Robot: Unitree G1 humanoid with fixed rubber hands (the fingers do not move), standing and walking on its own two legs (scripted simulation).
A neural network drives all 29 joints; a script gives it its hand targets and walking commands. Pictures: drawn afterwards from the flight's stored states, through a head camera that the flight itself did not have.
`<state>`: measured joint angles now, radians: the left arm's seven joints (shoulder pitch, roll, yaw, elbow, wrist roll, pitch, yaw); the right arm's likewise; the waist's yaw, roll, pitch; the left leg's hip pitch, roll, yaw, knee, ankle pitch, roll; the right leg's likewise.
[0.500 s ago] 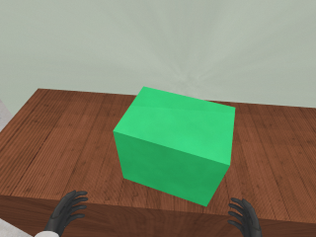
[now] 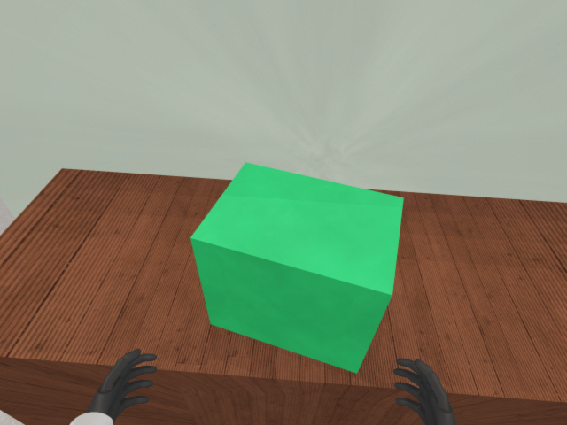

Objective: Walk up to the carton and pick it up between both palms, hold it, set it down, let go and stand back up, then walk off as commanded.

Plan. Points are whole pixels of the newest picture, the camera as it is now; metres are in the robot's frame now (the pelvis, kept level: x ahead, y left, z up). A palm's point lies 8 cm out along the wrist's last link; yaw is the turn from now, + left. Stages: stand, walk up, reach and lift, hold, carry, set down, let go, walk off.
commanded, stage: set down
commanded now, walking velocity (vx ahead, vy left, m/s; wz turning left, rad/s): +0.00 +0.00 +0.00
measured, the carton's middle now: (300, 265) +0.38 -0.01 +0.01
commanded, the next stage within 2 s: let go in 0.84 s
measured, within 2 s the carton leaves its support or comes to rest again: neither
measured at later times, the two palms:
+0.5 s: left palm (108, 409) +0.17 +0.25 -0.04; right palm (441, 421) +0.16 -0.20 -0.04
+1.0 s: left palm out of the picture +0.12 +0.23 -0.08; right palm (442, 423) +0.16 -0.20 -0.04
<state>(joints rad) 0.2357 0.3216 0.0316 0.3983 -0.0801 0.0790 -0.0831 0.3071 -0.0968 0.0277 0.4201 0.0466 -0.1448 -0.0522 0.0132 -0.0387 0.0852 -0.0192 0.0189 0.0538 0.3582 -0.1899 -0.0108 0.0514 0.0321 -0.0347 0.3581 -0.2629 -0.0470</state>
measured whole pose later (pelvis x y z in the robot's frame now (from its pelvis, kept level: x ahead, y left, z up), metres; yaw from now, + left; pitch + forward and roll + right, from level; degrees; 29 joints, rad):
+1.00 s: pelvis -0.04 +0.01 -0.01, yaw +0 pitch -10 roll +0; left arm 0.20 0.22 0.00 0.50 0.04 0.15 0.01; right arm 0.10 -0.13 -0.03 0.54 0.04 -0.08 0.05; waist 0.00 -0.03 0.11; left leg -0.12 0.02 0.06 0.48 -0.19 0.00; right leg -0.06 0.03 -0.03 0.50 -0.27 -0.04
